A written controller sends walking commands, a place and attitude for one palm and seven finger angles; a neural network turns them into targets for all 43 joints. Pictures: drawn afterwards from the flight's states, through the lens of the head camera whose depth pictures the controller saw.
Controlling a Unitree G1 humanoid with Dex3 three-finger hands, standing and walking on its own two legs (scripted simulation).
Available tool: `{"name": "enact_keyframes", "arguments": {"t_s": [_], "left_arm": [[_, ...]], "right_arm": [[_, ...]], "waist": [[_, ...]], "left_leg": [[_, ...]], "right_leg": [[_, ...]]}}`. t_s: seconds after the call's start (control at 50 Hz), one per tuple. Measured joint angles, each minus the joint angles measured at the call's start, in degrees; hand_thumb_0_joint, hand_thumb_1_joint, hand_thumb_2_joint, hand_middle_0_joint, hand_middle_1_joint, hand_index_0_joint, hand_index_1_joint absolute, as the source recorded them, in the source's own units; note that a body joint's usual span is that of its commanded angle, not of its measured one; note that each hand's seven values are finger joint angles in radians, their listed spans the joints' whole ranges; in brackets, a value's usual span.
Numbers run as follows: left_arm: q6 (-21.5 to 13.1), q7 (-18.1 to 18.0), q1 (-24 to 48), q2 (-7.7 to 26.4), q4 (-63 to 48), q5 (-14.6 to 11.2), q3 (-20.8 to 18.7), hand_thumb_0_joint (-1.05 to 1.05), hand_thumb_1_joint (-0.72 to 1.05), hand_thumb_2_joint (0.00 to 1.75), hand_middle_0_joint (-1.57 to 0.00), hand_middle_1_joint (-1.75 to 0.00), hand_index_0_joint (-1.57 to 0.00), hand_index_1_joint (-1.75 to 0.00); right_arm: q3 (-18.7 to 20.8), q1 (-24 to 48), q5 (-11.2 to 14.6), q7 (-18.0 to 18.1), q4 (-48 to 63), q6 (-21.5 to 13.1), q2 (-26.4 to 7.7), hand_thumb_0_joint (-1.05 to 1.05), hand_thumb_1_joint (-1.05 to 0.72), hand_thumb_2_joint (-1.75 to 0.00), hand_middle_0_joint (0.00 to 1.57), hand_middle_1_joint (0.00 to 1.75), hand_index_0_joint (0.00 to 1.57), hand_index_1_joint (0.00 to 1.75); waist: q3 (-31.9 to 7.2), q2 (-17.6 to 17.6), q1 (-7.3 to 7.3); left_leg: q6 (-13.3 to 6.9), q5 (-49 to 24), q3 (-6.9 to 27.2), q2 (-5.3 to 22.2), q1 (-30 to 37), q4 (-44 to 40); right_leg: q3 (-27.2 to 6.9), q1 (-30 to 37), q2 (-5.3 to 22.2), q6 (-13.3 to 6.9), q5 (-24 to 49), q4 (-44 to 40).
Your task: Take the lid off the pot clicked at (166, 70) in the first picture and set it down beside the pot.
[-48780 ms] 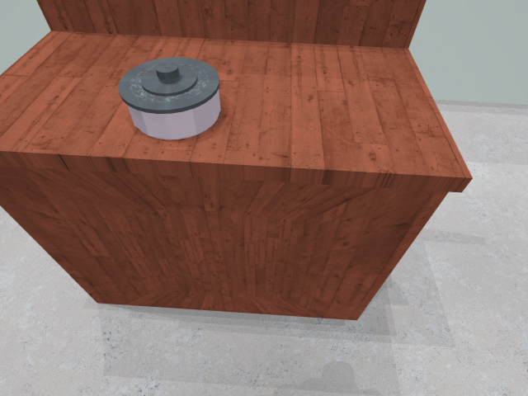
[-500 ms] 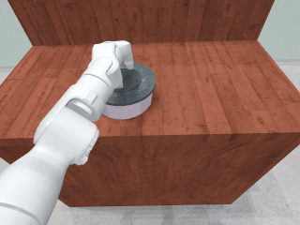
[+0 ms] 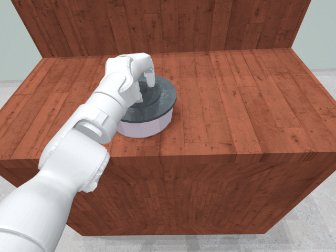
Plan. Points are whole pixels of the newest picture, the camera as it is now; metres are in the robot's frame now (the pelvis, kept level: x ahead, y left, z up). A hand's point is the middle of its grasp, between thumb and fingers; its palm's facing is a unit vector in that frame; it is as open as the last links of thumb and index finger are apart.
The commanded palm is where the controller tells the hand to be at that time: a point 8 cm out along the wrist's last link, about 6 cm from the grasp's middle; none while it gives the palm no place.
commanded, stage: close the fingers and squeeze the knob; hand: left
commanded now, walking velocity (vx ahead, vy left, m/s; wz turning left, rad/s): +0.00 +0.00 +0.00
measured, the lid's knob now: (139, 88) +0.48 +0.07 +0.16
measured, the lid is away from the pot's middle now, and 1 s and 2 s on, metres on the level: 0.01 0.01 0.03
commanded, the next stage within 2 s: lift the lid straight up in 1.08 s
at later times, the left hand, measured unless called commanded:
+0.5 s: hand (137, 88) +0.45 +0.07 +0.18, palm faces -0.39 -0.04 -0.92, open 6.7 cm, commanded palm +0.46 +0.06 +0.22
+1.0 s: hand (137, 88) +0.45 +0.07 +0.18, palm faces -0.39 -0.05 -0.92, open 6.6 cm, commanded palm +0.45 +0.07 +0.22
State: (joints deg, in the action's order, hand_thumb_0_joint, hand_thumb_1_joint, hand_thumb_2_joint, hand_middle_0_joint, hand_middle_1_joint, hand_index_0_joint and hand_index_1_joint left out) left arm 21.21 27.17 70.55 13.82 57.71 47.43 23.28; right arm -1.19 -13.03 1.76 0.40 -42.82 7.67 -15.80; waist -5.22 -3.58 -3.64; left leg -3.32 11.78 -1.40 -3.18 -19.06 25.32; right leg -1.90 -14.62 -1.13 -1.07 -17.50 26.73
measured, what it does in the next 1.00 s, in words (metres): stands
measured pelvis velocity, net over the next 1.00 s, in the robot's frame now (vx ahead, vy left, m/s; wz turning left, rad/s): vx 0.00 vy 0.00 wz -0.01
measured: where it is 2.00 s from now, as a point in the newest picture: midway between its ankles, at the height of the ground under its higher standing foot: outside the picture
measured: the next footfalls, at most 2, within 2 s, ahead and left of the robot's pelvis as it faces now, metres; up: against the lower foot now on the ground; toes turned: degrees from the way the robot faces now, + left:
none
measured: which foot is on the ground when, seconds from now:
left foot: down 0.00-1.00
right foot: down 0.00-1.00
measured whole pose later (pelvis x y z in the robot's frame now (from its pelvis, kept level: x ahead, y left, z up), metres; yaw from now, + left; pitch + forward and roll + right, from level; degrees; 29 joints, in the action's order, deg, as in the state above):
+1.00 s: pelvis +0.00 +0.00 +0.00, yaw +0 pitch +5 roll +0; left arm 21.1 27.1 70.3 14.3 57.9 47.7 23.1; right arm -0.8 -13.3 1.9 0.5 -42.8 7.7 -16.4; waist -5.1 -3.6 -4.0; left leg -3.2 11.3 -1.7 -2.8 -18.8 24.9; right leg -2.2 -14.6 -1.5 -1.2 -16.9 26.4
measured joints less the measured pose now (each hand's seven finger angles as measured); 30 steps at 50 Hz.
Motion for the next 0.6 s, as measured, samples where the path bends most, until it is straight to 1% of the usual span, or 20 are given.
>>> {"name": "enact_keyframes", "arguments": {"t_s": [0.2, 0.32, 0.4, 0.48, 0.6], "left_arm": [[-0.03, -0.4, -0.97, -0.22, -1.22, 0.55, 0.05, 0.0, 0.19, 0.88, -0.52, -1.03, -0.6, -1.05], [0.35, -0.82, -0.22, -0.2, 0.25, 0.42, -0.09, 0.0, 0.27, 0.82, -0.57, -1.05, -0.65, -1.07], [0.5, -0.76, 0.05, -0.15, 0.47, 0.73, 0.31, 0.0, 0.31, 0.77, -0.58, -1.05, -0.69, -1.07], [0.51, -0.61, 0.56, -0.15, 1.31, 0.45, 0.29, 0.0, 0.34, 0.72, -0.59, -1.03, -0.7, -1.05], [0.81, 0.06, 1.71, -0.03, 2.72, 0.43, 0.03, 0.01, 0.35, 0.67, -0.6, -1.02, -0.73, -1.04]], "right_arm": [[0.21, 0.45, 0.09, -0.09, 0.5, 0.38, -0.2, 0.01, -0.9, -0.9, 0.2, 0.3, 0.2, 0.3], [-0.07, 0.58, 0.2, 0.11, 0.27, 0.44, -0.14, 0.01, -0.9, -0.9, 0.2, 0.3, 0.2, 0.3], [-0.02, 0.19, 0.13, 0.13, 0.13, 0.44, -0.12, 0.01, -0.9, -0.9, 0.2, 0.3, 0.2, 0.3], [0.01, -0.25, 0.05, 0.19, -0.29, 0.38, -0.21, 0.01, -0.9, -0.9, 0.2, 0.3, 0.2, 0.3], [-0.02, -0.75, -0.06, 0.43, -0.84, 0.2, -0.32, 0.01, -0.9, -0.9, 0.2, 0.3, 0.2, 0.3]], "waist": [[-0.08, 0.02, 0.12], [0.26, -0.01, -0.18], [0.34, -0.15, -0.26], [0.31, -0.37, -0.36], [0.3, -0.28, -0.6]], "left_leg": [[0.03, -0.22, -0.11, 0.07, 0.27, -0.26], [0.06, -0.49, -0.16, 0.12, 0.45, -0.52], [0.11, -0.7, -0.17, 0.15, 0.28, -0.67], [0.13, -0.75, -0.09, 0.16, 0.17, -0.67], [0.17, -0.86, -0.1, 0.25, -0.19, -0.71]], "right_leg": [[-0.11, 0.21, -0.05, -0.02, 0.24, -0.2], [-0.17, 0.26, -0.1, -0.05, 0.45, -0.28], [-0.17, 0.04, -0.13, -0.07, 0.6, -0.31], [-0.09, -0.04, -0.14, -0.1, 0.63, -0.31], [-0.1, -0.46, -0.23, -0.15, 0.72, -0.29]]}}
